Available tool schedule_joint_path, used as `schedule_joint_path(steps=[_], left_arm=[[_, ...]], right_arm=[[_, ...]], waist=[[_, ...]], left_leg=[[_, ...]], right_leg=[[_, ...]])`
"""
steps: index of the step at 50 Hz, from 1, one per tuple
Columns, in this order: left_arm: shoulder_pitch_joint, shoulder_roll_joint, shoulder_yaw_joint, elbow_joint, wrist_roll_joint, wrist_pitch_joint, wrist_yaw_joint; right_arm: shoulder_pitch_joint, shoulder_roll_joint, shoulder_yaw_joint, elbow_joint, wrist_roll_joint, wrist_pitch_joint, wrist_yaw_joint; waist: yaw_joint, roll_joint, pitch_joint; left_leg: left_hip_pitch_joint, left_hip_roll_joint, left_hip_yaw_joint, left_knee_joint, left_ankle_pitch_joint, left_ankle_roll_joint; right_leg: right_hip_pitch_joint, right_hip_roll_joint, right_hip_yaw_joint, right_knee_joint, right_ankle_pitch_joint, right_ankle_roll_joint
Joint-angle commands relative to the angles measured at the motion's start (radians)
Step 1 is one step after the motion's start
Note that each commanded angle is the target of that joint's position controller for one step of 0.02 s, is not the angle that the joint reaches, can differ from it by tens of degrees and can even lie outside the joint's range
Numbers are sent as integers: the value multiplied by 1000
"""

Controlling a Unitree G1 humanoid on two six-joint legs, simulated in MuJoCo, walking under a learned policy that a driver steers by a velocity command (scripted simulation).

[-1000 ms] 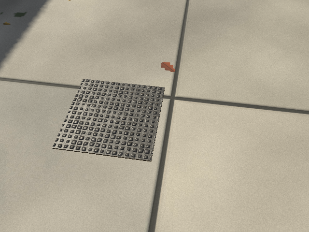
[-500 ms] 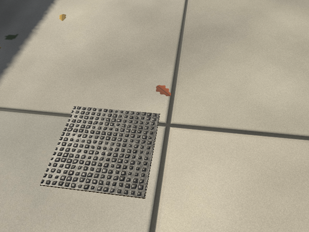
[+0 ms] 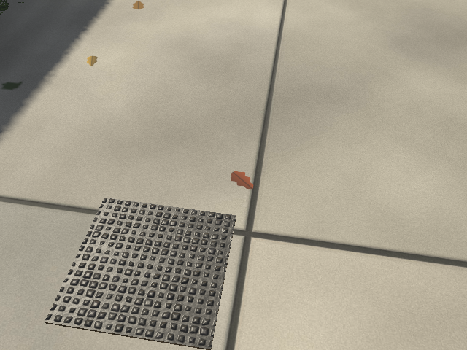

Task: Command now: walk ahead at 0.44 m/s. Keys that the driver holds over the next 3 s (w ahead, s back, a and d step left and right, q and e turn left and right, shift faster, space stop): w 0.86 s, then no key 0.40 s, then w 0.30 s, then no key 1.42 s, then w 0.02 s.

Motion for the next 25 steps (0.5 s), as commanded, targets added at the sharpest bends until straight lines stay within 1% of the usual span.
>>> schedule_joint_path(steps=[1,5,7,9,10,11,12,13,14,15,16,17,18,19,20,21,22,23,24,25], left_arm=[[-107,31,3,-67,-1,-7,-1],[-239,17,-9,-121,-6,-12,-2],[-284,17,-14,-145,-9,-17,-4],[-300,28,-15,-162,-10,-22,-3],[-293,32,-14,-167,-11,-25,-1],[-261,39,-11,-164,-12,-30,3],[-186,51,-3,-144,-13,-35,10],[-34,69,10,-95,-15,-45,18],[142,111,29,-39,-4,-56,30],[301,215,55,-21,25,-63,40],[315,245,62,-11,5,-49,29],[191,215,53,-25,-12,-44,26],[102,140,33,-42,-18,-51,23],[55,87,17,-44,-16,-59,22],[45,41,2,-31,-20,-65,24],[62,33,-4,-19,-18,-71,29],[97,28,-7,-5,-17,-79,32],[124,37,-7,6,-20,-85,34],[139,53,-6,12,-20,-88,36],[161,64,-6,17,-20,-90,38]], right_arm=[[56,-98,-13,-28,-3,-25,-1],[90,-101,-11,-28,-8,-32,-1],[103,-112,-13,-24,-11,-34,-3],[102,-127,-18,-21,-12,-34,-5],[94,-134,-20,-20,-13,-33,-5],[74,-143,-23,-22,-13,-32,-6],[55,-155,-26,-23,-11,-32,-5],[35,-166,-29,-24,-6,-29,-3],[25,-162,-26,-32,-1,-28,-1],[63,-81,-7,-73,28,-28,11],[87,-84,-18,-75,30,-32,16],[-5,-128,-34,-96,15,-27,17],[-87,-116,-31,-119,6,-33,22],[-114,-94,-31,-122,3,-33,25],[-119,-86,-34,-125,-15,-19,29],[-78,-62,-31,-116,-23,-4,35],[-77,-60,-32,-115,-26,7,39],[-94,-57,-33,-124,-26,15,41],[-129,-60,-34,-137,-25,22,44],[-181,-67,-35,-157,-25,26,47]], waist=[[-1,90,192],[-40,112,208],[-53,126,210],[-51,136,208],[-42,139,204],[-20,140,190],[17,139,151],[85,112,74],[150,80,-36],[176,-91,-189],[154,-197,-280],[106,-101,-134],[84,-33,-13],[49,-10,52],[16,-21,84],[-5,-57,77],[-11,-50,82],[-18,-45,91],[-21,-40,102],[-15,-38,121]], left_leg=[[9,253,-223,-167,-89,126],[28,240,-161,-137,105,135],[52,247,-139,-108,220,137],[83,263,-126,-70,326,133],[92,270,-118,-43,387,127],[86,272,-101,3,496,116],[75,267,-82,93,672,102],[52,239,-46,263,787,85],[-80,198,-15,476,684,64],[-392,108,34,829,267,21],[-555,-32,-41,1089,-288,18],[-632,43,-110,1154,-206,36],[-637,85,-102,1116,-116,41],[-595,118,-95,1046,-61,42],[-543,139,-94,991,-37,39],[-501,140,-88,965,-36,30],[-495,138,-77,957,-33,22],[-511,138,-68,936,-26,15],[-543,143,-58,907,-2,7],[-586,150,-49,871,32,-2]], right_leg=[[-238,-29,-13,6,59,21],[-199,-28,-44,-143,95,25],[-158,-19,-60,-220,84,9],[-111,-10,-74,-276,42,-19],[-72,-2,-81,-302,15,-36],[3,17,-92,-331,-12,-56],[124,51,-105,-357,-26,-75],[308,88,-122,-416,8,-96],[566,48,-75,-418,9,-123],[877,-250,313,-467,-211,-204],[914,-407,730,-654,-242,-282],[784,-363,618,-667,-277,-260],[628,-327,479,-686,-208,-235],[510,-274,370,-720,-118,-199],[427,-216,285,-742,-48,-159],[396,-210,241,-748,13,-162],[387,-198,217,-752,90,-168],[385,-189,186,-758,136,-173],[389,-181,166,-772,143,-175],[399,-178,150,-784,162,-178]])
